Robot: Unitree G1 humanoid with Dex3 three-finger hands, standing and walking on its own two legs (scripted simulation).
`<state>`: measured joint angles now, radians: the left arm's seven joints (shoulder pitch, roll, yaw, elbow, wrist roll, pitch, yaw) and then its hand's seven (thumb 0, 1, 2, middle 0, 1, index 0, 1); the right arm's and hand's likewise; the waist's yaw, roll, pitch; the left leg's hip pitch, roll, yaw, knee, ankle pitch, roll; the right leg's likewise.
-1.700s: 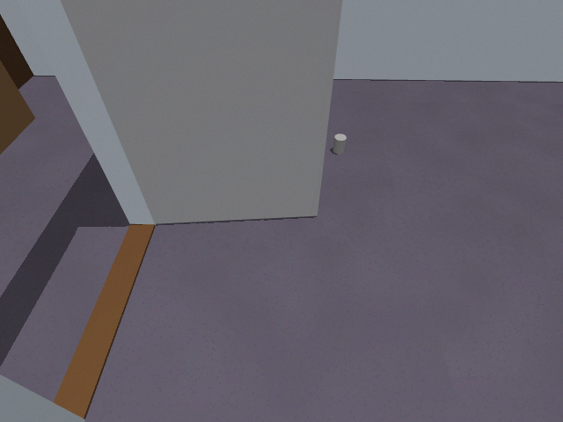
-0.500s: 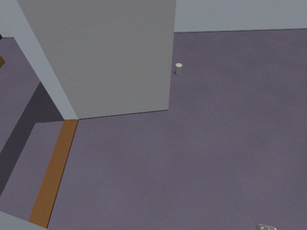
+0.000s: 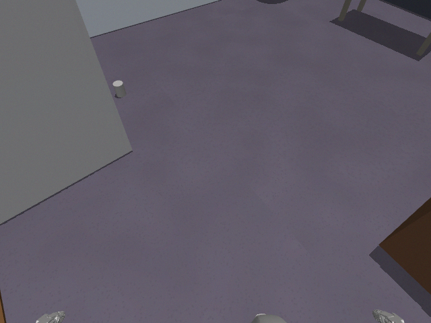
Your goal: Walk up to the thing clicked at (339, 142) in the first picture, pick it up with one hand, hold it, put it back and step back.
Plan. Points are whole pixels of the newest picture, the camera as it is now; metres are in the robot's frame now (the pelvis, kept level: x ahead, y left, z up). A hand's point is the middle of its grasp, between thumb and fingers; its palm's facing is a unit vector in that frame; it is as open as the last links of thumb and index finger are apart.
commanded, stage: walk up
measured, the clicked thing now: (119, 89) +1.64 +0.57 -0.72
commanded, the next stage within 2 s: none
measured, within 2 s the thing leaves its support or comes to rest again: neither
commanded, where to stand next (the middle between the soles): +0.10 -0.03 m, yaw -39 degrees
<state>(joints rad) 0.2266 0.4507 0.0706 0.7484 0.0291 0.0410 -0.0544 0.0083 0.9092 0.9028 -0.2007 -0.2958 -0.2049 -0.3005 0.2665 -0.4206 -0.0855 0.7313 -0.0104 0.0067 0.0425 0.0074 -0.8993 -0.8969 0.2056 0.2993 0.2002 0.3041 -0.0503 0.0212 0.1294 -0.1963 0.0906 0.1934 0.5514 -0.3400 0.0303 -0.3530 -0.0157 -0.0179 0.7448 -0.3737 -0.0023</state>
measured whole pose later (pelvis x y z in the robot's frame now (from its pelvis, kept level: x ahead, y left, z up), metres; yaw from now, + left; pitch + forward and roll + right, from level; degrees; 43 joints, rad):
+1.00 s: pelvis +0.01 +0.00 -0.03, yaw -34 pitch -2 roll +1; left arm 0.30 0.41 0.04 0.81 0.02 0.00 0.00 0.01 0.90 0.90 -0.21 -0.30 -0.21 -0.30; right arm 0.23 -0.40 -0.04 0.81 -0.02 -0.02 0.00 0.01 -0.90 -0.90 0.20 0.30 0.20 0.30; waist 0.02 -0.01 0.11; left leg -0.38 0.02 0.05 0.78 -0.37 0.01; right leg -0.40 0.03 0.12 0.85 -0.41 0.00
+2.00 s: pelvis +0.03 +0.00 +0.01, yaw -42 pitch -3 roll +0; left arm 0.08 0.34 0.00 1.13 0.01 -0.02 0.00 0.01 0.91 0.90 -0.20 -0.30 -0.21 -0.30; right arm 0.06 -0.36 -0.02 1.11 -0.01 0.00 0.02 0.01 -0.90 -0.90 0.20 0.30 0.20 0.30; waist -0.01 0.00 0.06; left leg -0.13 0.05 0.12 0.41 -0.23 -0.01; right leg -0.18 0.03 0.14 0.43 -0.21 0.02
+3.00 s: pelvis +0.03 +0.00 +0.01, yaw -39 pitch -2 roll +0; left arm 0.12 0.34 0.00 1.14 0.01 -0.01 0.00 0.01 0.91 0.90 -0.20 -0.30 -0.21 -0.30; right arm 0.09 -0.35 -0.01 1.14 -0.01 -0.01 0.01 0.01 -0.90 -0.90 0.20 0.30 0.20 0.30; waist 0.00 0.00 0.05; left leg -0.12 0.02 0.06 0.33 -0.18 0.00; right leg -0.13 0.00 0.08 0.32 -0.17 0.02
